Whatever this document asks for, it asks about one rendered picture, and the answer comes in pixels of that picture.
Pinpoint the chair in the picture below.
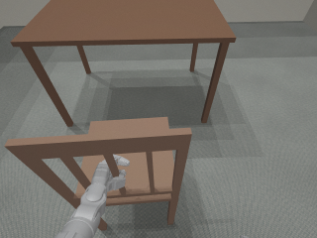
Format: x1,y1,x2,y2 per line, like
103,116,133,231
4,117,192,231

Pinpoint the robot left forearm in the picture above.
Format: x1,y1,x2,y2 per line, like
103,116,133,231
53,183,107,238

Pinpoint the table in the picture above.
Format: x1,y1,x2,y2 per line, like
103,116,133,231
10,0,237,127

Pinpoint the left robot hand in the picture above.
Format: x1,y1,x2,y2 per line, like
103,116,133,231
91,154,130,192

